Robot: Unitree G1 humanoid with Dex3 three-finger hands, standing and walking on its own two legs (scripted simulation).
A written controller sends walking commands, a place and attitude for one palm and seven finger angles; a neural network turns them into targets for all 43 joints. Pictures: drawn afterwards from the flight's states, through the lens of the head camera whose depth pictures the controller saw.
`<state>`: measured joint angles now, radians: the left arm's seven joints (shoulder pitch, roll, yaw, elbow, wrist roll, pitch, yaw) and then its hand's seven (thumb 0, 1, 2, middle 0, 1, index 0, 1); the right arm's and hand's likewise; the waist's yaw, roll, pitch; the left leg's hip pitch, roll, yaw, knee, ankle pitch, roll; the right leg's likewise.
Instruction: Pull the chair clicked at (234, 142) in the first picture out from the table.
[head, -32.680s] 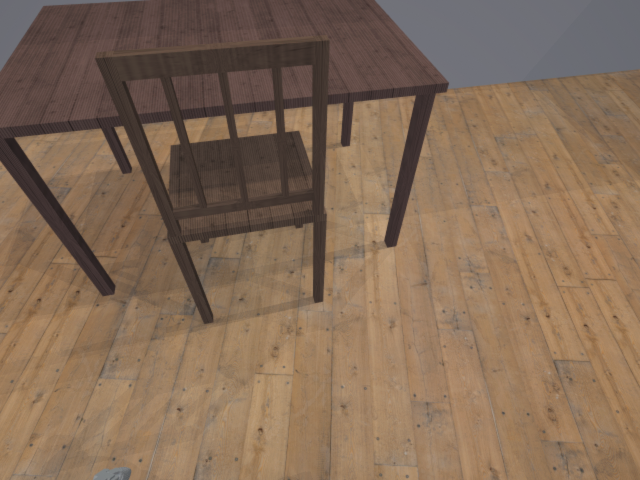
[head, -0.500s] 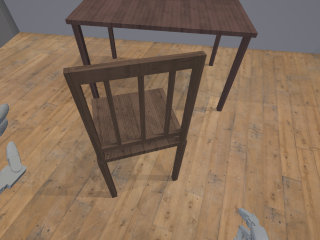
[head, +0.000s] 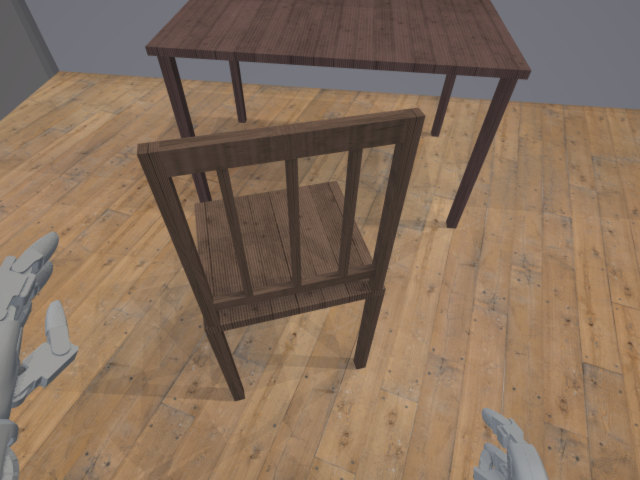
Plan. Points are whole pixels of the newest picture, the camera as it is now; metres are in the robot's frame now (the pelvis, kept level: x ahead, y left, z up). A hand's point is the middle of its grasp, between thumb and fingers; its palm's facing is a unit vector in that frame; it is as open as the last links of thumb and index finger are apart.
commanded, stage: let the arm hang, fingers relaxed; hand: left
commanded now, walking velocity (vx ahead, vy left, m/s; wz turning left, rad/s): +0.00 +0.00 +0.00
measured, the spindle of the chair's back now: (294, 230) +0.54 +0.09 -0.05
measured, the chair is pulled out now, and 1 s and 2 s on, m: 0.57 0.57 0.57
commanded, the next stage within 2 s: look to check the result in 1.06 s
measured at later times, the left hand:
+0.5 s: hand out of the picture -0.03 +0.17 -0.17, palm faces -0.01 -0.97 -0.25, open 7.2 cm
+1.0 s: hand out of the picture +0.00 +0.15 -0.17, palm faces +0.01 -0.98 -0.20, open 7.3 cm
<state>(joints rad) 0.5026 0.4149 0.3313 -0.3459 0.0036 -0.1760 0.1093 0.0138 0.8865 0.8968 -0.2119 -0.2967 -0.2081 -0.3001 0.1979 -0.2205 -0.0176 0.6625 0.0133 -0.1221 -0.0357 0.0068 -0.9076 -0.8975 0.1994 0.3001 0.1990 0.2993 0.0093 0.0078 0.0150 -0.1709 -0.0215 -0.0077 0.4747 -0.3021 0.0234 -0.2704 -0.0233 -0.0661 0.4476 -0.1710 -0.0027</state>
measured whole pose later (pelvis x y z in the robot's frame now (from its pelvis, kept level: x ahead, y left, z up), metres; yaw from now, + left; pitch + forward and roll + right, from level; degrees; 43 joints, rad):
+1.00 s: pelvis -0.01 -0.03 +0.00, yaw +0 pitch -1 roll +0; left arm 0.26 0.16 0.00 1.07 0.00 0.01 0.03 0.02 0.93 0.90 -0.20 -0.29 -0.20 -0.30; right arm 0.36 -0.10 0.02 1.05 -0.01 -0.01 -0.03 0.00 -0.91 -0.90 0.20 0.30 0.20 0.30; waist -0.01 0.01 0.06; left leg -0.15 0.01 -0.02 0.45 -0.28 -0.01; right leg -0.25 0.01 -0.08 0.42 -0.15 -0.05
